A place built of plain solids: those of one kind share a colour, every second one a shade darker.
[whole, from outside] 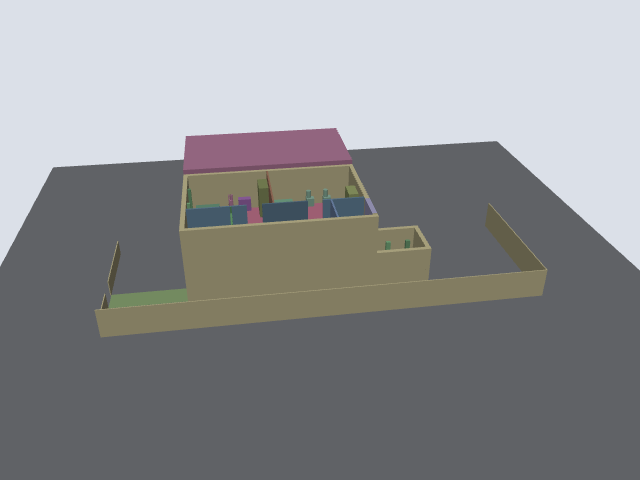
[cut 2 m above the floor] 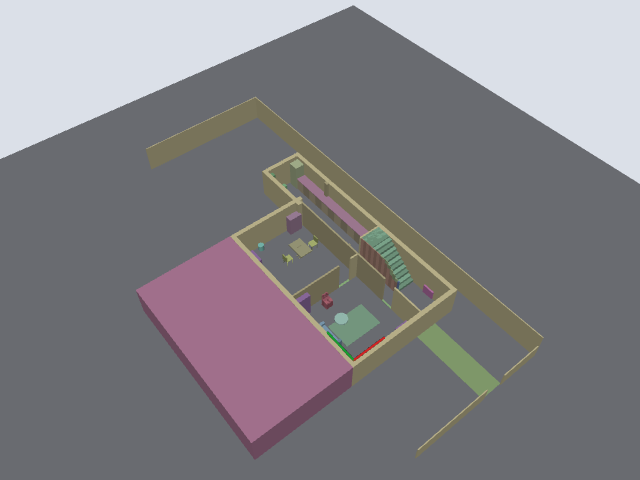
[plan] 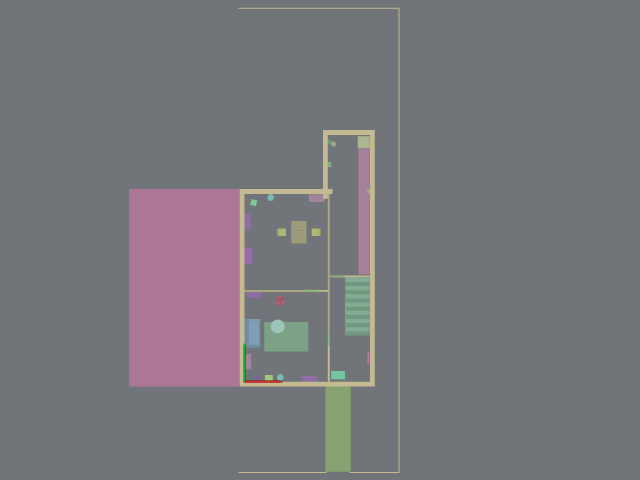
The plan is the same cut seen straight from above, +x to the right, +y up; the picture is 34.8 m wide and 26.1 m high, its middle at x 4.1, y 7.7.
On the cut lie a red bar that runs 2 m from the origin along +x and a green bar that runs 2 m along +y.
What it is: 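A semi-detached two-storey house, 6.8 m wide inside and 10.2 m deep with a one-storey outshot of 3.2 m behind the kitchen; a hall 2.18 m wide with a straight stair of 15 risers of 193 mm on goings of 223 mm; a front room and a back room; upstairs three bedrooms and a bathroom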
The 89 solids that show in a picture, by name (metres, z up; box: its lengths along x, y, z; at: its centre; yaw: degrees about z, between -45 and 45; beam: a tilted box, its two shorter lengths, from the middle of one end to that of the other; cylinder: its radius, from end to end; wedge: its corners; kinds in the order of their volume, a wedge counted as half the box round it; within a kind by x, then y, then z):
{
 "neighbour_house_1": {"box": [6.0, 10.74, 5.76], "at": [-3.27, 5.1, 2.83]},
 "wall_1": {"box": [0.27, 10.74, 5.46], "at": [-0.13, 5.1, 2.68]},
 "wall_2": {"box": [3.21, 0.11, 2.81], "at": [1.61, 4.93, 1.35]},
 "wall_3": {"box": [4.79, 0.06, 1.05], "at": [2.07, -4.94, 0.47]},
 "wall_4": {"box": [5.05, 0.27, 5.46], "at": [2.26, 10.34, 2.68]},
 "wall_5": {"box": [7.35, 0.27, 5.46], "at": [3.41, -0.13, 2.68]},
 "wall_6": {"box": [8.75, 0.06, 1.85], "at": [4.05, 20.3, 0.88]},
 "wall_7": {"box": [0.5, 0.11, 2.81], "at": [4.27, 4.93, 1.35]},
 "wall_8": {"box": [0.27, 3.74, 3.11], "at": [4.39, 11.81, 1.5]},
 "wall_9": {"box": [0.11, 1.94, 2.81], "at": [4.58, 0.97, 1.35]},
 "wall_10": {"box": [0.11, 7.52, 2.81], "at": [4.58, 6.45, 1.35]},
 "wall_11": {"box": [2.82, 0.27, 3.11], "at": [5.67, 13.55, 1.5]},
 "wall_12": {"box": [1.38, 0.11, 2.81], "at": [6.12, 5.72, 1.35]},
 "wall_13": {"box": [0.42, 0.27, 5.46], "at": [6.87, 10.34, 2.68]},
 "wall_14": {"box": [0.27, 10.74, 5.46], "at": [6.95, 5.1, 2.68]},
 "wall_15": {"box": [0.27, 3.74, 3.11], "at": [6.95, 11.81, 1.5]},
 "wall_16": {"box": [2.71, 0.06, 1.05], "at": [7.07, -4.94, 0.47]},
 "wall_17": {"box": [0.06, 25.3, 1.85], "at": [8.4, 7.68, 0.88]},
 "tread_1": {"box": [1.31, 3.15, 0.21], "at": [6.16, 4.09, 0.09]},
 "tread_2": {"box": [1.31, 2.93, 0.41], "at": [6.16, 4.2, 0.18]},
 "tread_3": {"box": [1.31, 2.71, 0.6], "at": [6.16, 4.31, 0.28]},
 "tread_4": {"box": [1.31, 2.49, 0.79], "at": [6.16, 4.42, 0.38]},
 "tread_5": {"box": [1.31, 2.26, 0.99], "at": [6.16, 4.54, 0.47]},
 "tread_6": {"box": [1.31, 2.04, 1.18], "at": [6.16, 4.65, 0.57]},
 "tread_7": {"box": [1.31, 1.82, 1.37], "at": [6.16, 4.76, 0.67]},
 "tread_8": {"box": [1.31, 1.59, 1.56], "at": [6.16, 4.87, 0.76]},
 "tread_9": {"box": [1.31, 1.37, 1.76], "at": [6.16, 4.98, 0.86]},
 "tread_10": {"box": [1.31, 1.15, 1.95], "at": [6.16, 5.09, 0.96]},
 "tread_11": {"box": [1.31, 0.93, 2.14], "at": [6.16, 5.2, 1.05]},
 "tread_12": {"box": [1.31, 0.7, 2.34], "at": [6.16, 5.32, 1.15]},
 "tread_13": {"box": [1.31, 0.48, 2.53], "at": [6.16, 5.43, 1.24]},
 "tread_14": {"box": [1.31, 0.26, 2.72], "at": [6.16, 5.54, 1.34]},
 "upper_floor_rooms_1": {"box": [4.64, 10.22, 0.14], "at": [2.31, 5.1, 2.83]},
 "kitchen_unit_1": {"box": [0.6, 0.62, 0.91], "at": [6.51, 6.75, 0.41]},
 "kitchen_unit_2": {"box": [0.6, 0.62, 0.91], "at": [6.51, 7.38, 0.41]},
 "kitchen_unit_3": {"box": [0.6, 0.62, 0.91], "at": [6.51, 8.0, 0.41]},
 "kitchen_unit_4": {"box": [0.6, 0.62, 0.91], "at": [6.51, 8.62, 0.41]},
 "kitchen_unit_5": {"box": [0.6, 0.62, 0.91], "at": [6.51, 9.24, 0.41]},
 "kitchen_unit_6": {"box": [0.6, 0.62, 0.91], "at": [6.51, 9.86, 0.41]},
 "kitchen_unit_7": {"box": [0.6, 0.62, 0.91], "at": [6.51, 10.49, 0.41]},
 "kitchen_unit_8": {"box": [0.6, 0.62, 0.91], "at": [6.51, 11.11, 0.41]},
 "kitchen_unit_9": {"box": [0.6, 0.62, 0.91], "at": [6.51, 11.73, 0.41]},
 "kitchen_unit_10": {"box": [0.6, 0.62, 0.91], "at": [6.51, 12.35, 0.41]},
 "ground_1": {"box": [1.38, 4.64, 0.5], "at": [5.09, -2.59, -0.25]},
 "wardrobe_bed_1": {"box": [1.37, 0.6, 2.05], "at": [0.74, 4.58, 3.87]},
 "wardrobe_bed_2": {"box": [1.22, 0.6, 2.05], "at": [2.48, 9.91, 3.87]},
 "bed_1": {"box": [2.0, 1.48, 0.5], "at": [1.0, 1.05, 3.1]},
 "bed_2": {"box": [2.0, 1.36, 0.5], "at": [1.0, 5.8, 3.1]},
 "landing_wall_1": {"box": [0.11, 3.4, 2.65], "at": [4.58, 1.7, 4.08]},
 "landing_wall_2": {"box": [0.11, 2.63, 2.65], "at": [4.58, 5.58, 4.08]},
 "landing_wall_3": {"box": [0.11, 2.44, 2.65], "at": [4.58, 8.98, 4.08]},
 "back_wall_over_outshot_1": {"box": [1.88, 0.27, 2.65], "at": [5.72, 10.34, 4.08]},
 "bedrooms_wall_1": {"box": [4.52, 0.11, 2.65], "at": [2.26, 4.93, 4.08]},
 "shelf_1": {"box": [0.32, 0.9, 1.66], "at": [0.16, 8.66, 0.78]},
 "shelf_2": {"box": [0.8, 0.3, 1.66], "at": [0.52, 4.73, 0.78]},
 "shelf_3": {"box": [0.8, 0.3, 1.48], "at": [3.52, 0.15, 0.69]},
 "slotfit_storage_1": {"box": [0.36, 0.84, 1.34], "at": [0.19, 1.09, 0.62]},
 "slotfit_storage_2": {"box": [0.86, 0.42, 1.34], "at": [3.91, 9.98, 0.62]},
 "fridge_freezer_1": {"box": [0.65, 0.65, 1.85], "at": [6.48, 13.01, 0.88]},
 "dresser_1": {"box": [0.42, 0.8, 0.87], "at": [0.21, 3.4, 3.28]},
 "dresser_2": {"box": [0.42, 0.9, 0.92], "at": [0.21, 6.85, 0.41]},
 "sofa_1": {"box": [0.24, 1.56, 0.83], "at": [0.12, 2.63, 0.36]},
 "sofa_2": {"box": [0.65, 1.24, 0.37], "at": [0.51, 2.63, 0.24]},
 "bath_wall_1": {"box": [2.18, 0.11, 2.65], "at": [5.72, 8.25, 4.08]},
 "stair_guard_1": {"box": [0.04, 0.22, 1.6], "at": [5.49, 3.33, 0.75]},
 "stair_guard_2": {"box": [0.04, 0.22, 1.98], "at": [5.49, 3.77, 0.94]},
 "stair_guard_3": {"box": [0.04, 0.22, 2.17], "at": [5.49, 4.0, 1.04]},
 "stair_guard_4": {"box": [0.04, 0.22, 2.37], "at": [5.49, 4.22, 1.13]},
 "stair_guard_5": {"box": [0.04, 0.22, 2.56], "at": [5.49, 4.44, 1.23]},
 "stair_guard_6": {"box": [0.04, 0.22, 2.75], "at": [5.49, 4.66, 1.33]},
 "stair_guard_7": {"box": [0.04, 0.22, 2.95], "at": [5.49, 4.89, 1.42]},
 "stair_guard_8": {"box": [0.04, 0.22, 3.14], "at": [5.49, 5.11, 1.52]},
 "stair_guard_9": {"box": [0.04, 0.22, 3.33], "at": [5.49, 5.33, 1.62]},
 "stair_guard_10": {"box": [0.04, 0.22, 3.53], "at": [5.49, 5.56, 1.71]},
 "laid_rug_front_room_1": {"box": [2.4, 1.6, 0.06], "at": [2.26, 2.44, -0.02]},
 "curtains_curtains_1": {"box": [0.17, 0.19, 2.21], "at": [1.42, 0.09, 4.05]},
 "curtains_curtains_2": {"box": [0.19, 0.28, 1.31], "at": [4.61, 11.8, 1.61]},
 "curtains_curtains_3": {"box": [0.19, 0.28, 1.31], "at": [4.61, 13.02, 1.61]},
 "worktop_1": {"box": [0.62, 6.84, 0.04], "at": [6.5, 9.24, 0.88]},
 "nightstand_1": {"cylinder": 0.15, "from": [0.15, 7.55, 3.45], "to": [0.15, 7.55, 3.92]},
 "nightstand_2": {"box": [0.43, 0.5, 0.6], "at": [0.21, 7.63, 3.15]},
 "meeting_table_1": {"box": [0.83, 1.22, 0.07], "at": [2.96, 8.12, 0.7]},
 "box_cardboard_1": {"box": [0.42, 0.33, 0.31], "at": [1.32, 0.2, 0.1]},
 "radiator_1": {"box": [0.1, 0.7, 0.6], "at": [6.73, 1.29, 0.42]},
 "plant_pot_1": {"cylinder": 0.18, "from": [1.42, 10.01, 0.0], "to": [1.42, 10.01, 0.38]},
 "coffee_table_1": {"cylinder": 0.38, "from": [1.8, 3.0, 0.33], "to": [1.8, 3.0, 0.4]},
 "laid_doormat_1": {"box": [0.75, 0.45, 0.06], "at": [5.09, 0.35, -0.02]},
 "side_chair_1": {"box": [0.42, 0.42, 0.04], "at": [2.05, 8.12, 0.43]},
 "side_chair_2": {"box": [0.42, 0.42, 0.04], "at": [3.87, 8.12, 0.43]}
}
